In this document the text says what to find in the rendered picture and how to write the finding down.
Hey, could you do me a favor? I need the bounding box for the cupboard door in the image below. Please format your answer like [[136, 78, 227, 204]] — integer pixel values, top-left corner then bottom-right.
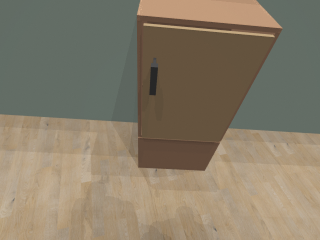
[[141, 23, 275, 142]]

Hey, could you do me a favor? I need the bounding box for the handle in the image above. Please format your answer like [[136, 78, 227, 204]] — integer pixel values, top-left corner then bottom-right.
[[149, 58, 158, 96]]

